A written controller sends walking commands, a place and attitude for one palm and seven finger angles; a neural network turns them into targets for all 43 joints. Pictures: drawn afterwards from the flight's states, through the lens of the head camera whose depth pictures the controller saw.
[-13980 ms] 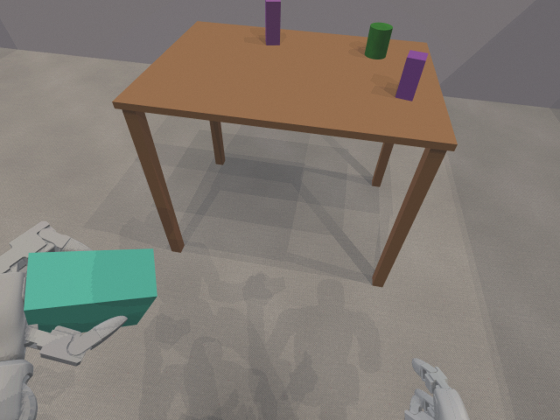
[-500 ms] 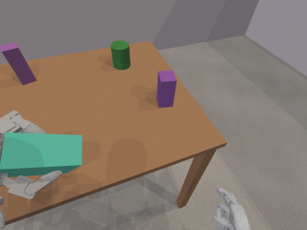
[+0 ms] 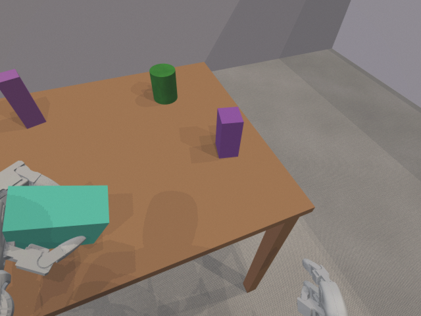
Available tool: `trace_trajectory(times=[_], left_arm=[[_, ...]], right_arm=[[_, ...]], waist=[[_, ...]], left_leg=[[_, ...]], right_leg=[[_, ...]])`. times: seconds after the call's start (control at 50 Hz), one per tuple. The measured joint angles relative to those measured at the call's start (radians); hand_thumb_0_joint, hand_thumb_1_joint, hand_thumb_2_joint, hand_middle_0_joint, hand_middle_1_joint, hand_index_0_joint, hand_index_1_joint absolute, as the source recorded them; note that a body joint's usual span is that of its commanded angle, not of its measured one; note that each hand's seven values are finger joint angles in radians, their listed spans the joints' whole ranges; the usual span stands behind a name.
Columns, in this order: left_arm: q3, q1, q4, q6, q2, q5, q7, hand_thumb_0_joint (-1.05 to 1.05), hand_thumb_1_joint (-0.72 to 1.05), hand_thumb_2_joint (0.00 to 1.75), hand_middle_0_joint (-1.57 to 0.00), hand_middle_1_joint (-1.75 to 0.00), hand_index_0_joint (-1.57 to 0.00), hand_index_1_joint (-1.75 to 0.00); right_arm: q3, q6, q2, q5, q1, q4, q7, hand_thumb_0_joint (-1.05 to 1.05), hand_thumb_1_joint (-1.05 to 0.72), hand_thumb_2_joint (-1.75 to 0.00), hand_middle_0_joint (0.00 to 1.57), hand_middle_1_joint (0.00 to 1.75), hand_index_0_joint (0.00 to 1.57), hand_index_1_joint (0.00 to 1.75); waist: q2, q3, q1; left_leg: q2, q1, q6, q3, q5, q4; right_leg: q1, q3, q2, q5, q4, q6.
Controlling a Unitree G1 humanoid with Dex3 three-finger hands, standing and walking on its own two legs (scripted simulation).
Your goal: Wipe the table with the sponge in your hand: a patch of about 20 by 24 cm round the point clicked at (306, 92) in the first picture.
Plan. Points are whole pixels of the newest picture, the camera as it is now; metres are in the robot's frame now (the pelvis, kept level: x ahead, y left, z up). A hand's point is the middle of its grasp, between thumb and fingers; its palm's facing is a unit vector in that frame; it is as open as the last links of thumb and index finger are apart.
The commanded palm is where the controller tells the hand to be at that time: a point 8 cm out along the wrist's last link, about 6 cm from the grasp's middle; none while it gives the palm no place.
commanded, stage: come to a stop and stand still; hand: left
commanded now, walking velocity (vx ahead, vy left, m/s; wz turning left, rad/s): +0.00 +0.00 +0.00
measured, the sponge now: (72, 219) +0.22 +0.22 +0.14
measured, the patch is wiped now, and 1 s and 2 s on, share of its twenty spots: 0.00 0.00 0.00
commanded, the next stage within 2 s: look again from close up in 1.38 s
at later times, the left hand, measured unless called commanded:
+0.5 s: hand (14, 230) +0.20 +0.29 +0.14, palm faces +0.37 -0.81 -0.45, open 9.7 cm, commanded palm +0.13 +0.30 +0.17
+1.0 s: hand out of the picture +0.17 +0.29 +0.15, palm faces +0.40 -0.84 -0.37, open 9.7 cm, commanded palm +0.10 +0.31 +0.17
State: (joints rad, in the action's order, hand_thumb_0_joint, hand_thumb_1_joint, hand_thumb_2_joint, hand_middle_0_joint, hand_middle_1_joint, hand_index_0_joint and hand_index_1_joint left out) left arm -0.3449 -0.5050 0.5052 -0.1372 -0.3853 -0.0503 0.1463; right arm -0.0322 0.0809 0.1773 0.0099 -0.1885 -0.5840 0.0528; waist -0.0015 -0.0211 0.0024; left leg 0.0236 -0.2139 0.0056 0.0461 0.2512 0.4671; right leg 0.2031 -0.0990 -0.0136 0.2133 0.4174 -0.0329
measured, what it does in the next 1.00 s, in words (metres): shifts its weight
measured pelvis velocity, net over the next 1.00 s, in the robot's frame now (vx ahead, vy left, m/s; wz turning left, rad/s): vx -0.04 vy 0.03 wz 0.04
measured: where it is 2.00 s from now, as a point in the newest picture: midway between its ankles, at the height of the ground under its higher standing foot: outside the picture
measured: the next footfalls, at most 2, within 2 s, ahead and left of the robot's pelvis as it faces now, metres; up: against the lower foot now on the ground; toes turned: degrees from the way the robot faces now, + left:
none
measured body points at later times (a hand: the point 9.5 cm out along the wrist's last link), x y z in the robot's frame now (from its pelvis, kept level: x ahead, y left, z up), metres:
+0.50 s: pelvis -0.01 +0.01 -0.01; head +0.03 +0.05 +0.44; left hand +0.17 +0.33 +0.17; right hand +0.14 -0.23 -0.09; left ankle +0.00 +0.11 -0.74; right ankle +0.01 -0.10 -0.74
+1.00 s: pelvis -0.04 +0.03 -0.01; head -0.02 +0.06 +0.44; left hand +0.14 +0.33 +0.17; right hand +0.15 -0.17 -0.08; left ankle +0.00 +0.11 -0.74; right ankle +0.01 -0.10 -0.74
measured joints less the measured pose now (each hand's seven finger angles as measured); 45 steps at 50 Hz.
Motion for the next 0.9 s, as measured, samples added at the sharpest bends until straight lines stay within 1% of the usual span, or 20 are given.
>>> trace_trajectory(times=[0.02,0.04,0.06,0.08,0.1,0.12,0.16,0.18,0.22,0.28,0.32,0.36,0.42,0.46,0.58,0.66,0.76,0.9], left_arm=[[0.007,0.0,-0.006,0.007,0.008,0.0,0.0,0.0,-0.47,1.01,-0.81,-1.33,-0.8,-1.33],[0.019,0.046,-0.025,0.007,-0.022,0.005,-0.014,0.0,-0.47,1.01,-0.81,-1.33,-0.8,-1.33],[0.019,0.119,-0.06,-0.011,-0.064,0.016,-0.034,-0.01,-0.47,1.01,-0.81,-1.33,-0.8,-1.33],[0.005,0.192,-0.101,-0.031,-0.092,0.024,-0.043,-0.01,-0.47,1.01,-0.81,-1.33,-0.8,-1.33],[-0.022,0.25,-0.135,-0.045,-0.112,0.027,-0.044,0.0,-0.47,1.01,-0.81,-1.33,-0.8,-1.33],[-0.054,0.289,-0.155,-0.054,-0.126,0.025,-0.042,0.0,-0.47,1.01,-0.81,-1.33,-0.8,-1.33],[-0.114,0.312,-0.163,-0.075,-0.138,0.01,-0.033,-0.01,-0.47,1.01,-0.81,-1.33,-0.8,-1.33],[-0.131,0.301,-0.15,-0.087,-0.135,0.0,-0.028,-0.01,-0.47,1.01,-0.81,-1.33,-0.8,-1.33],[-0.132,0.243,-0.103,-0.118,-0.117,-0.018,-0.024,-0.01,-0.47,1.01,-0.81,-1.33,-0.8,-1.33],[-0.082,0.123,-0.042,-0.158,-0.088,-0.029,-0.035,-0.01,-0.47,1.01,-0.81,-1.33,-0.8,-1.33],[-0.048,0.064,-0.029,-0.174,-0.086,-0.026,-0.048,-0.01,-0.47,1.01,-0.81,-1.33,-0.8,-1.33],[-0.035,0.033,-0.039,-0.178,-0.102,-0.024,-0.055,0.0,-0.47,1.01,-0.81,-1.33,-0.8,-1.33],[-0.041,0.035,-0.073,-0.171,-0.123,-0.022,-0.051,-0.01,-0.47,1.01,-0.81,-1.33,-0.8,-1.33],[-0.051,0.047,-0.082,-0.161,-0.126,-0.023,-0.043,-0.01,-0.47,1.01,-0.81,-1.33,-0.8,-1.33],[-0.038,0.084,-0.048,-0.158,-0.088,-0.02,-0.026,-0.01,-0.47,1.01,-0.81,-1.33,-0.8,-1.33],[-0.023,0.1,-0.044,-0.164,-0.076,-0.016,-0.03,-0.01,-0.47,1.01,-0.81,-1.33,-0.8,-1.33],[-0.025,0.114,-0.066,-0.15,-0.072,-0.019,-0.036,-0.01,-0.47,1.01,-0.81,-1.33,-0.8,-1.33],[-0.016,0.11,-0.059,-0.128,-0.05,-0.02,-0.042,-0.01,-0.47,1.01,-0.81,-1.33,-0.8,-1.33]], right_arm=[[-0.002,-0.001,0.0,0.0,0.001,-0.001,0.001,0.01,-0.91,-0.9,0.2,0.3,0.21,0.3],[-0.014,-0.005,0.007,0.021,-0.015,0.019,0.022,0.01,-0.91,-0.9,0.2,0.3,0.21,0.3],[-0.018,0.002,0.008,0.032,-0.034,0.034,0.032,0.01,-0.91,-0.9,0.2,0.3,0.21,0.3],[-0.023,0.013,0.007,0.027,-0.038,0.03,0.028,0.01,-0.91,-0.9,0.2,0.3,0.21,0.3],[-0.031,0.021,0.008,0.016,-0.033,0.02,0.015,0.01,-0.91,-0.9,0.2,0.3,0.21,0.3],[-0.039,0.027,0.01,0.004,-0.026,0.011,-0.001,0.01,-0.91,-0.9,0.2,0.3,0.21,0.3],[-0.047,0.044,0.017,-0.008,-0.015,0.002,-0.035,0.01,-0.91,-0.9,0.2,0.3,0.21,0.3],[-0.044,0.055,0.023,-0.011,-0.017,0.005,-0.05,0.01,-0.91,-0.9,0.2,0.3,0.21,0.3],[-0.032,0.078,0.04,-0.011,-0.03,0.016,-0.073,0.01,-0.9,-0.9,0.2,0.3,0.21,0.3],[-0.009,0.099,0.067,-0.007,-0.05,0.012,-0.086,0.01,-0.91,-0.9,0.2,0.3,0.21,0.3],[0.003,0.1,0.079,-0.007,-0.062,0.0,-0.083,0.01,-0.91,-0.9,0.2,0.3,0.21,0.3],[0.009,0.094,0.086,-0.007,-0.069,-0.016,-0.077,0.01,-0.91,-0.9,0.2,0.3,0.21,0.3],[0.014,0.09,0.088,-0.006,-0.074,-0.038,-0.071,0.01,-0.91,-0.9,0.2,0.3,0.21,0.3],[0.012,0.093,0.087,-0.005,-0.071,-0.05,-0.073,0.01,-0.91,-0.9,0.2,0.3,0.2,0.3],[0.005,0.115,0.063,-0.002,-0.048,-0.053,-0.085,0.01,-0.91,-0.9,0.2,0.3,0.2,0.3],[-0.006,0.114,0.031,-0.002,-0.02,-0.043,-0.088,0.01,-0.91,-0.9,0.2,0.3,0.21,0.3],[-0.02,0.104,-0.002,-0.001,0.006,-0.025,-0.089,0.01,-0.91,-0.9,0.2,0.3,0.21,0.3],[-0.024,0.099,-0.008,0.003,0.007,-0.014,-0.086,0.01,-0.9,-0.9,0.2,0.3,0.21,0.3]], waist=[[-0.003,0.001,-0.003],[-0.003,-0.004,-0.017],[0.003,-0.007,-0.033],[0.01,-0.013,-0.044],[0.017,-0.017,-0.05],[0.022,-0.019,-0.05],[0.028,-0.016,-0.04],[0.028,-0.014,-0.032],[0.026,-0.014,-0.017],[0.029,-0.019,-0.001],[0.035,-0.026,0.002],[0.046,-0.033,-0.001],[0.059,-0.047,-0.011],[0.067,-0.054,-0.02],[0.075,-0.063,-0.039],[0.078,-0.056,-0.043],[0.077,-0.049,-0.043],[0.073,-0.048,-0.047]], left_leg=[[0.0,0.001,0.0,0.0,-0.002,-0.004],[-0.002,-0.004,0.001,-0.007,-0.003,0.001],[-0.007,-0.021,0.001,-0.018,-0.002,0.015],[-0.009,-0.033,-0.001,-0.025,-0.001,0.028],[-0.007,-0.043,-0.003,-0.027,0.001,0.037],[-0.003,-0.055,-0.006,-0.027,0.004,0.047],[0.009,-0.076,-0.009,-0.019,0.011,0.064],[0.013,-0.085,-0.009,-0.016,0.016,0.072],[0.014,-0.097,-0.006,-0.01,0.024,0.084],[0.003,-0.096,0.002,-0.003,0.03,0.088],[-0.006,-0.094,0.006,-0.005,0.029,0.086],[-0.015,-0.093,0.01,-0.008,0.027,0.085],[-0.025,-0.095,0.015,-0.018,0.021,0.086],[-0.031,-0.096,0.019,-0.021,0.017,0.087],[-0.052,-0.095,0.035,-0.021,0.002,0.081],[-0.064,-0.094,0.043,-0.017,-0.014,0.067],[-0.071,-0.091,0.049,-0.011,-0.033,0.05],[-0.076,-0.087,0.05,-0.007,-0.051,0.034]], right_leg=[[-0.002,0.0,-0.001,-0.003,-0.005,0.0],[0.002,-0.005,0.002,0.004,0.006,0.007],[0.018,-0.016,0.008,0.016,0.029,0.009],[0.031,-0.023,0.011,0.024,0.048,0.002],[0.042,-0.026,0.009,0.026,0.057,-0.01],[0.052,-0.026,0.004,0.024,0.061,-0.018],[0.073,-0.017,-0.006,0.022,0.068,-0.023],[0.081,-0.014,-0.009,0.022,0.071,-0.022],[0.093,-0.009,-0.01,0.025,0.079,-0.018],[0.1,-0.001,0.002,0.036,0.097,-0.009],[0.098,-0.003,0.011,0.041,0.103,-0.003],[0.099,-0.006,0.02,0.045,0.109,0.002],[0.094,-0.016,0.03,0.042,0.108,0.007],[0.094,-0.019,0.036,0.04,0.109,0.011],[0.093,-0.02,0.058,0.028,0.111,0.029],[0.095,-0.016,0.069,0.015,0.105,0.037],[0.097,-0.01,0.077,-0.002,0.094,0.043],[0.099,-0.006,0.081,-0.014,0.091,0.045]])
